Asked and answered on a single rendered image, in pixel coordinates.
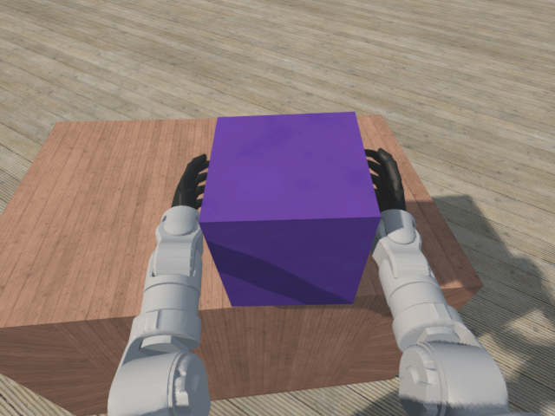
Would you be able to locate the robot right upper arm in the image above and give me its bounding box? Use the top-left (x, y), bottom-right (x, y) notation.
top-left (399, 341), bottom-right (545, 416)

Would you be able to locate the pedestal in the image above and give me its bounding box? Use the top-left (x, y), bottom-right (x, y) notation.
top-left (0, 114), bottom-right (484, 416)

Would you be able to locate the robot left forearm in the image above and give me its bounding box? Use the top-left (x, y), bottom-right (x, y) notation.
top-left (108, 205), bottom-right (203, 416)

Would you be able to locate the carton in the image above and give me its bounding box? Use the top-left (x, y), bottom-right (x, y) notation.
top-left (199, 112), bottom-right (381, 307)

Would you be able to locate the robot right forearm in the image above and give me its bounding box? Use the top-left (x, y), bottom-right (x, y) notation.
top-left (371, 209), bottom-right (509, 404)

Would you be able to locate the robot left hand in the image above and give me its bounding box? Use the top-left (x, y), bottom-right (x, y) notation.
top-left (171, 154), bottom-right (210, 210)

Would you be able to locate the robot right hand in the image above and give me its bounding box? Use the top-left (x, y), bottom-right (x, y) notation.
top-left (364, 148), bottom-right (406, 213)

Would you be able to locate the robot left upper arm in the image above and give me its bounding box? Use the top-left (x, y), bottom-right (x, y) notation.
top-left (108, 351), bottom-right (211, 416)

